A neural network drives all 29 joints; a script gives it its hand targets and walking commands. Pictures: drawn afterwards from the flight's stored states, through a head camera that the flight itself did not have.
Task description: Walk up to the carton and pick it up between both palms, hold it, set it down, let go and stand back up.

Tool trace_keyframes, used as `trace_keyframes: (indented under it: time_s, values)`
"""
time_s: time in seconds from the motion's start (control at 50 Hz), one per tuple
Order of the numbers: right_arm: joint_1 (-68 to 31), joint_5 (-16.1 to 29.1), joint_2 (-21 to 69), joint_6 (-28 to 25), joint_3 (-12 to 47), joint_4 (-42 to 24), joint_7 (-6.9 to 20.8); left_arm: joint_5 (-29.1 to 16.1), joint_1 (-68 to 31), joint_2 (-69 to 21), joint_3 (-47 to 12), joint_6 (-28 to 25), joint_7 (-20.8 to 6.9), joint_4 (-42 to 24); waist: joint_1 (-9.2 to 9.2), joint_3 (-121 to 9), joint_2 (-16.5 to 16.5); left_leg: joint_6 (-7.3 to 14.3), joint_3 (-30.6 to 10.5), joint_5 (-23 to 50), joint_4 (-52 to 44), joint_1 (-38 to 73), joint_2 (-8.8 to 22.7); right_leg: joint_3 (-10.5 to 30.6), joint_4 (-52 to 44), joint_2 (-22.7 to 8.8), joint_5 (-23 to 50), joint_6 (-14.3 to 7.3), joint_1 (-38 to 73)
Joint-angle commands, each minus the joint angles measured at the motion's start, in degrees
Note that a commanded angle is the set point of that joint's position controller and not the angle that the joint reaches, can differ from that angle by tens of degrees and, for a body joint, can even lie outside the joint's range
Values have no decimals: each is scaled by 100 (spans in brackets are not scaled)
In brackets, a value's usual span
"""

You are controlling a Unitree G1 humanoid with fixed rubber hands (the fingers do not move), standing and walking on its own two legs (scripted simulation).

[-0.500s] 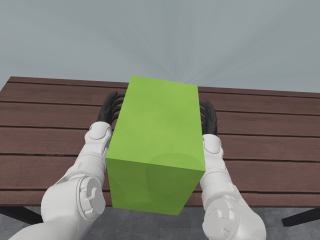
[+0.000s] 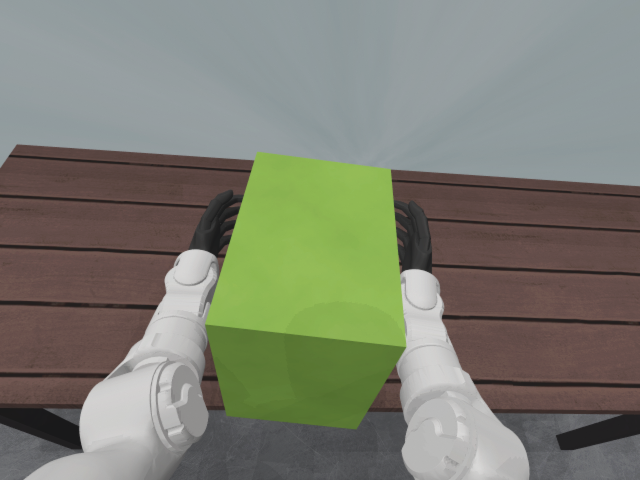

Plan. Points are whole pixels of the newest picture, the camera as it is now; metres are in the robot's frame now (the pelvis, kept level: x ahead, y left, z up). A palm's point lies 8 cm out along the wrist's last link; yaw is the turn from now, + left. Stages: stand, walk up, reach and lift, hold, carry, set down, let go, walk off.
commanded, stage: set down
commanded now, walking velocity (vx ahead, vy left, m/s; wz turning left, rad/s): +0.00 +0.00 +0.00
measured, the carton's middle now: (307, 293) +0.35 +0.02 +0.00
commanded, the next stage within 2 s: none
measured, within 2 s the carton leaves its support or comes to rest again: rests again in 0.18 s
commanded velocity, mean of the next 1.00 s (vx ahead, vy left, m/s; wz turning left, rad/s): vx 0.00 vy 0.00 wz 0.00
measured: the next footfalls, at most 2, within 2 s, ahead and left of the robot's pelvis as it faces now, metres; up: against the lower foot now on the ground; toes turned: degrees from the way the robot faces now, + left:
none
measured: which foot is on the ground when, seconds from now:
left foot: down 0.00-1.00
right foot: down 0.00-1.00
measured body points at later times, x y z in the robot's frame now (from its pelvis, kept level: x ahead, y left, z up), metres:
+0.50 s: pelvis -0.01 +0.02 -0.01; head +0.05 +0.06 +0.44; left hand +0.42 +0.18 +0.02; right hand +0.38 -0.11 +0.01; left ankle -0.02 +0.09 -0.74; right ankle -0.02 -0.14 -0.74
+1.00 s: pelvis -0.07 +0.02 -0.01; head -0.05 +0.06 +0.44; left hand +0.32 +0.20 +0.00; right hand +0.30 -0.11 +0.01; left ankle -0.03 +0.09 -0.74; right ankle -0.02 -0.14 -0.74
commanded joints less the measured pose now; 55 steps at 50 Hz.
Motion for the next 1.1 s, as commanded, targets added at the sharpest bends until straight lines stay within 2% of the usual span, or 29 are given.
trace_keyframes:
  time_s: [0.0,0.08,0.12,0.16,0.2,0.26,0.3,0.34,0.38,0.44,0.5,0.56,0.62,0.74,0.84,0.94,1.08]
  values:
    - [-2010,-210,251,-369,1076,940,-72,-303,-3128,-303,-800,-140,360,-598,-200,-2466,624,-371,-92,3047,264,67,17,-694,-1,264,2189,22,296]
    - [-2484,783,-607,-481,1608,1355,-381,-1023,-3333,404,-1303,-180,700,-59,-254,-2857,662,-393,-96,2664,472,-603,-27,-463,216,272,2469,-22,179]
    - [-2599,1239,-1105,-595,1813,1405,-461,-1386,-3413,793,-1570,-304,836,156,-311,-3505,832,-469,-113,2786,623,-690,-33,-387,363,275,2715,-59,216]
    - [-2747,1613,-1208,-798,2002,1340,-498,-1701,-3561,789,-1927,-494,926,222,-364,-4383,1073,-604,-167,3330,899,-493,14,-397,481,300,2997,-104,104]
    - [-2861,1923,-1312,-1031,2155,1276,-511,-1927,-3636,787,-2177,-663,994,356,-330,-5207,1272,-752,-212,4093,1200,-151,66,-428,581,339,3332,-129,-77]
    - [-2503,2243,-1484,-1423,2455,1296,-548,-2049,-3207,790,-2368,-716,1024,449,-127,-5742,1483,-992,-263,5445,1517,545,143,-494,668,400,3883,-169,-300]
    - [-2415,2437,-1704,-1541,2557,1585,-552,-2095,-3103,793,-2423,-627,1033,479,-7,-5445,1519,-1126,-284,5932,1561,807,224,-529,504,449,3636,-252,-657]
    - [-2500,2581,-1898,-1512,2564,1937,-544,-2175,-3188,803,-2513,-523,1014,558,-6,-4892,1453,-1167,-318,5834,1495,860,286,-565,334,475,3102,-300,-955]
    - [-2537,2705,-2016,-1436,2632,2160,-544,-2261,-3221,853,-2607,-457,959,634,-68,-4351,1357,-1130,-338,5435,1382,795,281,-576,264,461,2795,-279,-987]
    - [-2273,2896,-2046,-1440,2853,2114,-541,-2351,-2861,873,-2763,-451,856,575,-109,-4099,1344,-1086,-360,5355,1315,938,238,-591,292,451,2889,-215,-853]
    - [-2126,3042,-2096,-1549,2934,1978,-519,-2413,-2584,831,-2872,-512,798,402,-74,-4259,1439,-1134,-390,5590,1329,1079,236,-601,228,467,2848,-245,-976]
    - [-2014,3114,-2148,-1613,2971,1881,-486,-2432,-2473,887,-2841,-642,782,183,-36,-4343,1394,-1145,-401,5527,1285,1072,216,-594,188,477,2796,-245,-966]
    - [-1865,3169,-2156,-1572,3037,1895,-447,-2414,-2461,967,-2745,-813,768,-1,-40,-4238,1292,-1091,-419,5128,1165,1005,176,-577,172,472,2688,-211,-836]
    - [-1601,3244,-2090,-1363,3129,1804,-438,-2544,-2488,1040,-2853,-1072,740,-244,-154,-3946,1331,-962,-492,3744,891,767,95,-572,246,421,2160,-173,-727]
    - [-1437,3264,-2050,-1139,3209,1566,-453,-2729,-2270,1117,-2997,-1100,721,-173,-99,-3476,1260,-805,-486,2150,558,190,97,-550,243,381,1480,-205,-612]
    - [-1391,3307,-1982,-951,3249,1015,-489,-2969,-2082,1187,-3168,-1073,694,-62,19,-3178,1136,-638,-506,669,215,-373,104,-538,311,334,874,-190,-408]
    - [-1140,3360,-1893,-911,3353,255,-498,-3169,-1659,1248,-3282,-1077,630,-220,184,-3022,1022,-547,-611,-184,-57,-606,140,-492,374,313,554,-125,-147]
